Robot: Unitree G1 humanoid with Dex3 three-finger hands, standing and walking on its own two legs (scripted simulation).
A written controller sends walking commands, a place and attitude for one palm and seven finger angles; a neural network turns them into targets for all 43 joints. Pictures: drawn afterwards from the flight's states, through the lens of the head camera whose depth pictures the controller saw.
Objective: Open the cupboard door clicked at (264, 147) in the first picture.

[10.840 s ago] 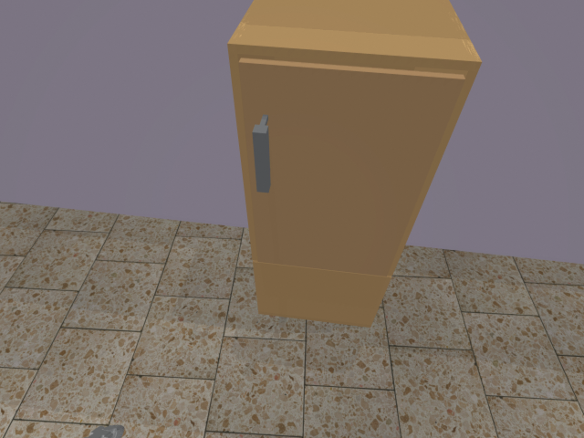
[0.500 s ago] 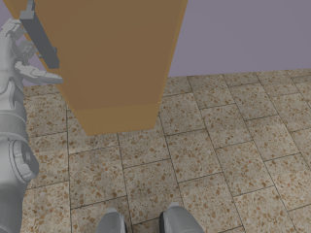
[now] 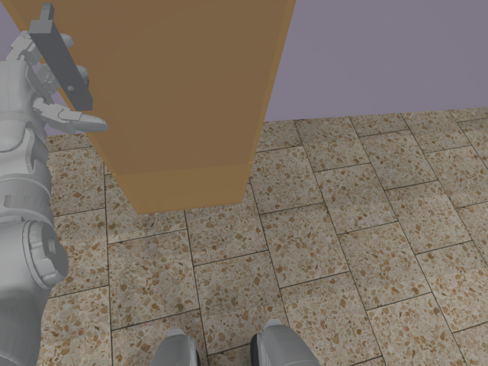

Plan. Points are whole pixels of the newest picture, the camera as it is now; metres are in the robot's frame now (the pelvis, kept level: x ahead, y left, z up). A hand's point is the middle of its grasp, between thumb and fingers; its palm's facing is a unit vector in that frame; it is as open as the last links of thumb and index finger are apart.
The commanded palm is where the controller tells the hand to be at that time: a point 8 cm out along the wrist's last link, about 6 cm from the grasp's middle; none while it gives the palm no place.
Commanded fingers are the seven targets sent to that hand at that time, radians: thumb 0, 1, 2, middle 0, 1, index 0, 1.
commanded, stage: slide the fingers in behind the handle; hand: left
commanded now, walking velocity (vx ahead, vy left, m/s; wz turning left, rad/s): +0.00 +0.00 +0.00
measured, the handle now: (67, 61) +0.57 +0.23 +0.09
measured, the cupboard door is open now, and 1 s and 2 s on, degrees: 0 0 47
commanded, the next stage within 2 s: close the thumb around the handle in 0.08 s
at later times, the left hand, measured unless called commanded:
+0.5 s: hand (71, 92) +0.52 +0.21 +0.09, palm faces +0.05 -1.00 +0.00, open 11.0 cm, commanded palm +0.50 +0.25 +0.09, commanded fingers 0.00 0.45 0.71 -0.37 -1.30 -0.37 -1.30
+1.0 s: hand (79, 90) +0.52 +0.20 +0.09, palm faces +0.04 -1.00 -0.01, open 6.1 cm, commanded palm +0.50 +0.25 +0.09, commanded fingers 0.00 0.90 0.90 -0.40 -1.35 -0.40 -1.35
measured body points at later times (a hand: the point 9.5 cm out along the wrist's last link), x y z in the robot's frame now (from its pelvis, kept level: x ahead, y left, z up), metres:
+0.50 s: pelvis +0.00 +0.00 +0.00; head +0.13 +0.02 +0.43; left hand +0.51 +0.27 +0.09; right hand -0.01 -0.27 -0.10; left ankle +0.00 +0.10 -0.68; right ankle +0.01 -0.14 -0.68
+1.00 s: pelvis +0.00 +0.00 +0.00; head +0.13 +0.02 +0.43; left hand +0.51 +0.26 +0.09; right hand -0.02 -0.27 -0.11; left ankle +0.00 +0.10 -0.68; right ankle +0.01 -0.14 -0.68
